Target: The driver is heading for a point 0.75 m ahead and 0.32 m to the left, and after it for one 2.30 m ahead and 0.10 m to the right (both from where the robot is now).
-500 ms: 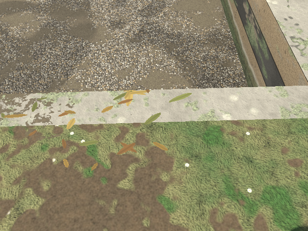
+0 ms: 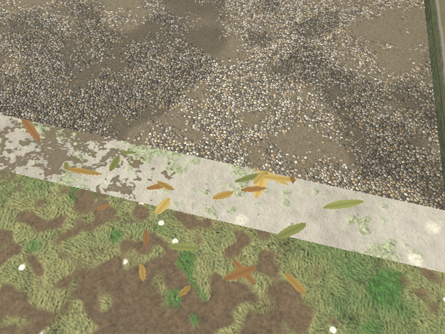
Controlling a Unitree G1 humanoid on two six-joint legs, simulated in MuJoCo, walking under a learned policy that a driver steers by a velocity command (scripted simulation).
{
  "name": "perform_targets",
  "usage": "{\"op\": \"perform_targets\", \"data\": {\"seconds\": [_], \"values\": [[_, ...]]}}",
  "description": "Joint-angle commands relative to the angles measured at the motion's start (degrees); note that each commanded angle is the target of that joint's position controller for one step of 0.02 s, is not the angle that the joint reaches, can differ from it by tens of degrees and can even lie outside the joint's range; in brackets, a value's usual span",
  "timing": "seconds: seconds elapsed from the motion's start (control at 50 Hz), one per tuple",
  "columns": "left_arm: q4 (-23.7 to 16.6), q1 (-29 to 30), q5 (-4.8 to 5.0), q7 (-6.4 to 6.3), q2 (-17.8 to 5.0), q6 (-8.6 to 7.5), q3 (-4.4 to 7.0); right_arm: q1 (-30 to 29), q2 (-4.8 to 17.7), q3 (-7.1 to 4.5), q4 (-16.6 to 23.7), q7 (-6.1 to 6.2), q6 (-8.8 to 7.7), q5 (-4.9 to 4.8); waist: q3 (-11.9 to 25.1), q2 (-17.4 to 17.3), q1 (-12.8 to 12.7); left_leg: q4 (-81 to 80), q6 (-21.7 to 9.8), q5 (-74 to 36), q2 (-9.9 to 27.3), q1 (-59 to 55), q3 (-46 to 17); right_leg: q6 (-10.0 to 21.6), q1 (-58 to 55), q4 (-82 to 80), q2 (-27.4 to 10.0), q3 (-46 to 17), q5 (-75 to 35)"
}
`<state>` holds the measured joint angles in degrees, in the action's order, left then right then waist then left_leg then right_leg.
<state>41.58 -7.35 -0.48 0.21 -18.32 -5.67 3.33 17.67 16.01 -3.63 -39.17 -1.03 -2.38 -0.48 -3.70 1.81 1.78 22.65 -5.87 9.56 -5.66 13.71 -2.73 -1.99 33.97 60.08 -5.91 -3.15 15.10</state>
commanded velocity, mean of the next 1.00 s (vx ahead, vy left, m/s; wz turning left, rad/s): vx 0.50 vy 0.00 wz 0.60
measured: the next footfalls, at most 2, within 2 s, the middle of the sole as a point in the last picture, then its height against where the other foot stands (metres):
right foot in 0.28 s outside the picture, level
left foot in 0.80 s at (148, 310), level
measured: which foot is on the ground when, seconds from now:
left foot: down 0.00-0.30, up 0.32-0.78, down 0.80-1.00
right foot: up 0.00-0.26, down 0.28-0.80, up 0.82-1.00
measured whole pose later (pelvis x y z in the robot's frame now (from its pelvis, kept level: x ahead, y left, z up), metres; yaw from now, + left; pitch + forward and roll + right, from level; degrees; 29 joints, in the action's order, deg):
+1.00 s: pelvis +0.51 +0.11 +0.00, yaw +36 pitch +0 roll -1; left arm 39.4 -6.6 0.4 0.6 -17.3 -5.7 3.8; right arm 17.2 15.5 -4.1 -40.2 -1.1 -2.2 -0.8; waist -4.2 1.7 2.0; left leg 24.2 -5.9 10.2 -5.7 13.9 -2.3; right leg -0.9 31.0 60.5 -4.6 -2.8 19.1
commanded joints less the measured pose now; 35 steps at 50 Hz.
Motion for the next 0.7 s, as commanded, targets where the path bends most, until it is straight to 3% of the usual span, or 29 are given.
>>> {"op": "perform_targets", "data": {"seconds": [0.02,0.1,0.16,0.22,0.26,0.28,0.3,0.32,0.34,0.36,0.38,0.4,0.46,0.56,0.62,0.7], "values": [[-3.8,1.2,-0.52,-0.24,-4.0,0.24,1.08,-1.9,9.9,-2.67,3.9,1.38,-1.39,-0.14,4.1,-4.1,-1.5,-10.5,-10.2,-12.9,13.3,-2.7,-13.9,-2.1,3.1,-8.5,0.5,0.1,-8.5],[-5.8,9.4,0.14,0.61,-2.1,-0.26,0.16,1.4,10.3,-2.82,1.9,2.10,-0.86,-0.61,2.3,-5.9,1.7,-9.6,-7.0,-6.7,10.7,-0.2,-12.2,-2.3,-2.0,-24.6,4.0,0.4,-20.4],[-7.1,12.6,0.80,1.41,-3.2,-0.90,0.42,4.0,10.3,-2.88,0.3,2.24,-0.52,-1.06,1.8,-6.3,2.7,-6.7,-6.5,-4.0,12.4,-2.8,-15.9,-1.3,-3.7,-29.5,5.1,-0.9,-21.1],[-7.1,11.0,0.90,1.82,-5.0,-1.50,1.19,4.1,10.0,-2.99,-0.3,2.62,0.14,-1.06,2.2,-8.0,1.4,-1.7,-5.4,-5.4,14.2,-7.4,-20.5,0.7,-6.0,-32.0,5.4,-2.0,-14.8],[-5.4,3.6,0.51,1.49,-6.1,-1.88,2.22,2.7,8.7,-2.69,0.0,2.44,0.56,-0.91,5.2,-8.8,-2.5,4.8,-3.7,-11.6,12.0,-7.1,-20.5,3.2,-16.4,-34.7,6.3,0.1,-12.9],[-4.5,-3.5,-0.25,1.12,-8.1,-2.12,3.09,2.6,6.0,-1.69,0.6,2.12,0.48,-0.69,11.9,-6.6,-6.0,16.0,-1.7,-10.5,8.9,-3.0,-17.7,6.3,-29.5,-33.2,1.2,-3.7,-13.5],[-3.6,-11.5,-1.18,0.65,-12.5,-1.83,4.19,7.9,2.6,-0.63,1.7,2.15,0.22,-0.98,21.6,5.0,-6.2,35.6,2.6,6.0,1.8,13.4,-10.4,13.1,-51.2,-33.5,-11.5,-21.6,-8.5],[-2.1,-14.1,0.14,1.34,-11.5,-1.15,4.16,11.8,4.2,-0.34,2.3,2.22,-0.24,-2.06,25.3,17.9,-5.0,48.5,4.2,25.0,1.1,26.3,-8.3,17.8,-57.3,-39.8,-18.9,-42.4,7.0],[-3.0,-11.2,1.26,1.20,-6.3,-0.87,2.86,8.0,9.0,-1.48,1.5,2.15,-0.05,-2.57,17.2,9.1,-6.1,54.0,4.7,20.5,4.8,31.0,-9.4,15.6,-51.0,-41.8,-17.3,-38.4,16.1],[-3.4,-8.4,1.00,0.82,-4.5,-0.29,2.24,2.5,10.1,-1.88,2.3,2.06,0.22,-2.06,10.6,4.3,-6.4,54.4,5.0,15.8,6.7,31.1,-6.9,13.4,-43.0,-42.8,-15.0,-29.5,13.0],[-3.2,-5.7,0.42,0.67,-3.7,0.04,1.85,-0.4,9.4,-1.97,3.1,1.97,0.28,-1.43,5.8,2.1,-5.2,52.0,5.1,12.2,8.3,29.5,-6.0,12.5,-35.3,-44.5,-12.5,-22.8,5.9],[-2.9,-4.2,-0.04,0.52,-2.3,-0.01,1.44,-1.4,8.5,-2.22,3.3,1.77,0.47,-1.09,3.6,2.7,-3.9,49.2,5.0,9.8,10.0,27.6,-6.1,11.8,-30.7,-45.9,-10.4,-17.6,0.5],[-1.8,-3.6,0.14,0.58,-1.7,-0.96,1.55,-0.2,5.2,-2.11,3.0,1.71,1.75,-1.38,2.6,4.8,-2.2,45.0,5.5,7.5,11.6,24.0,-4.0,12.3,-26.0,-49.0,-8.2,-7.7,-9.4],[-0.1,-4.2,0.07,-0.01,-5.5,-0.71,2.99,-5.5,3.1,-1.44,4.6,0.89,1.53,-1.11,1.9,2.2,-2.7,31.7,6.3,-4.1,12.6,26.3,-2.5,12.8,-29.4,-50.7,-8.2,2.4,-20.4],[0.7,-5.3,0.72,-0.40,-6.6,-0.02,3.33,-11.1,2.1,-0.89,5.6,-0.33,1.07,-1.08,0.2,1.0,-4.9,22.7,5.7,-10.3,12.0,23.6,1.0,11.6,-30.0,-50.8,-7.6,7.9,-21.7],[1.8,-7.8,2.39,-0.45,-8.8,1.41,4.14,-16.0,2.4,-0.97,7.9,-1.39,1.37,-1.25,-1.5,0.6,-5.6,16.7,3.5,-6.3,10.6,22.9,4.2,10.7,-36.4,-48.1,-10.0,11.3,-29.5]]}}
Keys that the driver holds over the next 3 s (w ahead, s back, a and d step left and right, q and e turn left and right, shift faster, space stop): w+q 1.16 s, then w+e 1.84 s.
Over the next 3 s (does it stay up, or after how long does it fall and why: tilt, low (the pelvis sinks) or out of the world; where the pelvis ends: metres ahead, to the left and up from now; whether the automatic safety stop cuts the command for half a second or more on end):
stays up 0.91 0.49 -0.02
